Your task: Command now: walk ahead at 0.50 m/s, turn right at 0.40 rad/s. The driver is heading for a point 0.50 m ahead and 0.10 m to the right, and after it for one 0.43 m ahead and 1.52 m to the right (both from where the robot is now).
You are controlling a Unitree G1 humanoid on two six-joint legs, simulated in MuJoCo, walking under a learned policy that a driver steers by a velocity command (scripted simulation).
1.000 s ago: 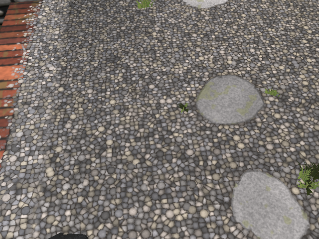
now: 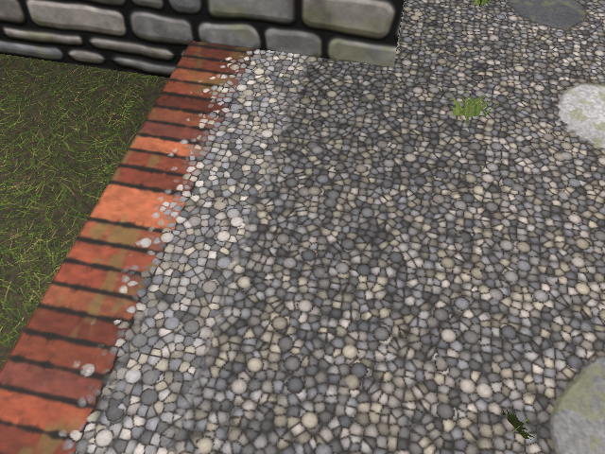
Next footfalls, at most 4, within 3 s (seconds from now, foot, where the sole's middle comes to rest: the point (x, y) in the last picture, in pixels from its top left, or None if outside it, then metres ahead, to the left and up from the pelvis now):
0.02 right None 0.17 -0.07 -0.76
0.54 left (284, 434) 0.50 0.04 -0.76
1.02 right None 0.42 -0.17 -0.76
1.50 left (314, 420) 0.53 -0.02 -0.76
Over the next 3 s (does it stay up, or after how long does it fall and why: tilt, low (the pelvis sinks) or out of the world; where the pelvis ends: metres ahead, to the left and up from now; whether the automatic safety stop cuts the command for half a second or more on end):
stays up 0.47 -0.39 0.02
